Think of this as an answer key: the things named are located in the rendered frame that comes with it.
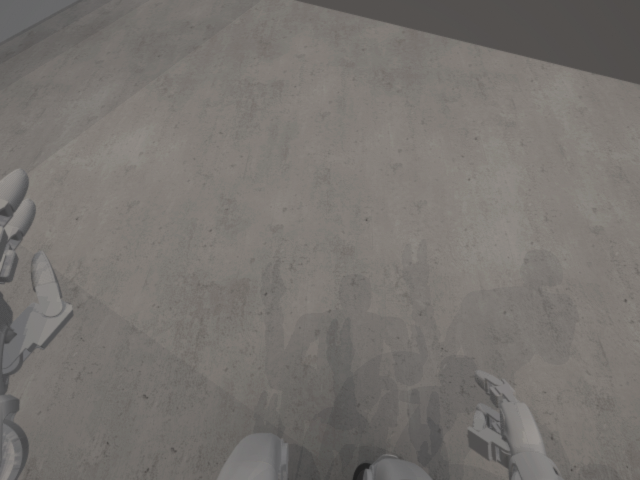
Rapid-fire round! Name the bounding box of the robot left hand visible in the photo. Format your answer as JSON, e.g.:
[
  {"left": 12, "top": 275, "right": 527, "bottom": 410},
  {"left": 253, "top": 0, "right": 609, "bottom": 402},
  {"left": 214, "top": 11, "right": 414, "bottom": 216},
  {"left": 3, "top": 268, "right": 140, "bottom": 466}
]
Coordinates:
[{"left": 0, "top": 169, "right": 74, "bottom": 395}]

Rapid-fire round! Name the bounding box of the robot right shin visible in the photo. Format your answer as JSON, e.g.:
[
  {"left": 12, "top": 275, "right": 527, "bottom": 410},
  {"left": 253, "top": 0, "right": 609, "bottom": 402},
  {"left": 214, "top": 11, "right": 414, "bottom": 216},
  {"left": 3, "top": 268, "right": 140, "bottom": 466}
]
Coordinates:
[{"left": 372, "top": 454, "right": 398, "bottom": 465}]

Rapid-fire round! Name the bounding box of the left robot forearm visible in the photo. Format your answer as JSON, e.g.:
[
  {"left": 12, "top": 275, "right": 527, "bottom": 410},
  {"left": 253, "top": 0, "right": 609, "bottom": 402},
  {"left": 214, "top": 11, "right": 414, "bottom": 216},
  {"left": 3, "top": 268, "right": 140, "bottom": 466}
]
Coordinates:
[{"left": 0, "top": 395, "right": 29, "bottom": 480}]

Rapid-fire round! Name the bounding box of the right robot forearm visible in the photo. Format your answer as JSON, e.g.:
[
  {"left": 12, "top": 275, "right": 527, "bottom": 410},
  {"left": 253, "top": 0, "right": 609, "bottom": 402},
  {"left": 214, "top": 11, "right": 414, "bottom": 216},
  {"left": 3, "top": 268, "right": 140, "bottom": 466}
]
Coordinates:
[{"left": 509, "top": 452, "right": 564, "bottom": 480}]

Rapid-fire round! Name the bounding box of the robot right hand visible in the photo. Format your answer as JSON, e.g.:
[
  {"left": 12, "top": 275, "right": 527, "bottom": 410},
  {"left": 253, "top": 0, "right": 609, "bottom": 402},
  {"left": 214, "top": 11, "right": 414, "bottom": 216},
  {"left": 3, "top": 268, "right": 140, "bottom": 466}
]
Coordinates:
[{"left": 467, "top": 370, "right": 547, "bottom": 470}]

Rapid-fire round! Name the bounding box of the right robot thigh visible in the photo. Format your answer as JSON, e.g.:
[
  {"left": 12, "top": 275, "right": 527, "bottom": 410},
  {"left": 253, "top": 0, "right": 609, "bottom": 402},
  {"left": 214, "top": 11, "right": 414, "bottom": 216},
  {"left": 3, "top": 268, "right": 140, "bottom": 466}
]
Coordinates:
[{"left": 363, "top": 458, "right": 432, "bottom": 480}]

